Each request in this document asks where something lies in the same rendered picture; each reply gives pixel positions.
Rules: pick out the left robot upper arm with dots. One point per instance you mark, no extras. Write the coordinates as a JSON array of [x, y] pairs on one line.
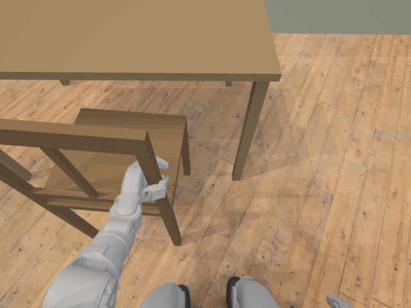
[[79, 287]]

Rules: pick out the right robot hand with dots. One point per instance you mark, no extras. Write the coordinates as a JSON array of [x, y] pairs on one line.
[[335, 302]]

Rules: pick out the left robot forearm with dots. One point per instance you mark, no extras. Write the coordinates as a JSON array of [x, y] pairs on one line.
[[112, 244]]

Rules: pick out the table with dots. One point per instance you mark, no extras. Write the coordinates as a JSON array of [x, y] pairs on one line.
[[141, 40]]

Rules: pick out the left robot hand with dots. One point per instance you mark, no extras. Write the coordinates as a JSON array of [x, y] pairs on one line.
[[134, 181]]

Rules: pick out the robot left thigh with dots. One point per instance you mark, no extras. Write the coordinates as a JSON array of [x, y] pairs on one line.
[[167, 296]]

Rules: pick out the chair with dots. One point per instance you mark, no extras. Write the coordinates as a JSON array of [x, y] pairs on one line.
[[95, 153]]

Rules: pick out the robot right foot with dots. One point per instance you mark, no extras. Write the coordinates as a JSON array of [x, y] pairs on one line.
[[230, 283]]

